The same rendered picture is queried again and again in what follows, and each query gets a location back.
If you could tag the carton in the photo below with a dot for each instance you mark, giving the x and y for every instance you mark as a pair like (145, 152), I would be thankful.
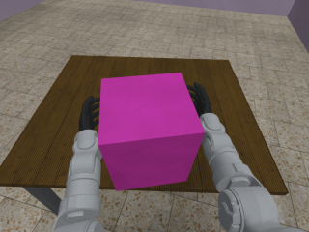
(149, 131)

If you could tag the robot right forearm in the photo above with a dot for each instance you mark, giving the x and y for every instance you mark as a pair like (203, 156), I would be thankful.
(227, 168)

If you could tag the right robot upper arm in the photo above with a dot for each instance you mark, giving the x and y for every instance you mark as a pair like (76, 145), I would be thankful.
(249, 209)

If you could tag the robot right hand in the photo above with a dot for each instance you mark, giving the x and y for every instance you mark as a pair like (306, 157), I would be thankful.
(202, 101)

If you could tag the robot left hand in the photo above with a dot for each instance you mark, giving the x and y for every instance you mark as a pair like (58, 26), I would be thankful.
(86, 119)

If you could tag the robot left forearm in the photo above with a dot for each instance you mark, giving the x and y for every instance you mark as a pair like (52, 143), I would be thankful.
(81, 201)

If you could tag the left robot upper arm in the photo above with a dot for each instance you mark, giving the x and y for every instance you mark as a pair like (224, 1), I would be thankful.
(90, 225)

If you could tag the table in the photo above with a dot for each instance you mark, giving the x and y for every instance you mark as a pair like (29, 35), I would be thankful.
(40, 159)

